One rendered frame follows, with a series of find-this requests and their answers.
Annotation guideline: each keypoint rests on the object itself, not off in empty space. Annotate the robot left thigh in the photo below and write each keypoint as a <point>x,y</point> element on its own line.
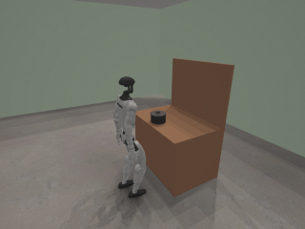
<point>127,158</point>

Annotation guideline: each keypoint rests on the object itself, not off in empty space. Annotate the right robot hand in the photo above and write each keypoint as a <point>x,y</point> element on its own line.
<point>133,155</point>

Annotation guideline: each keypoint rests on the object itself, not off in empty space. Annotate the lid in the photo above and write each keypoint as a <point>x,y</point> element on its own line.
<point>154,113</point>

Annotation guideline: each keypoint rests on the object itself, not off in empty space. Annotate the robot right upper arm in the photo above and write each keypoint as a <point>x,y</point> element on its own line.
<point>131,109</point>

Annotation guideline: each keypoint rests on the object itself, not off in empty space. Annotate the pot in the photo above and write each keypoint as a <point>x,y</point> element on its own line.
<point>158,120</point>

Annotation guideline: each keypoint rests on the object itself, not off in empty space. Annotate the robot left shin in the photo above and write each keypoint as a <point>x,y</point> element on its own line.
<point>127,168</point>

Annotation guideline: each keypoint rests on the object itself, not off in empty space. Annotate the table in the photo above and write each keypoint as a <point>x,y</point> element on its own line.
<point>185,151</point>

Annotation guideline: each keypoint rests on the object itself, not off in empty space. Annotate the robot left upper arm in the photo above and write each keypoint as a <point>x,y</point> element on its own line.
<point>115,112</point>

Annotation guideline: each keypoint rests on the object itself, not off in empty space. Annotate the left robot hand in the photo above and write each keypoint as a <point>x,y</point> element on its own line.
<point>118,140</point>

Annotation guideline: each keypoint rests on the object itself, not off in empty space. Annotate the right robot forearm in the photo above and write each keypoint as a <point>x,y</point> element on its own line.
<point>128,136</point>

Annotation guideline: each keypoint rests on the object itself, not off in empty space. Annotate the left robot forearm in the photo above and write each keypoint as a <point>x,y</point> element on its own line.
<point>117,125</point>

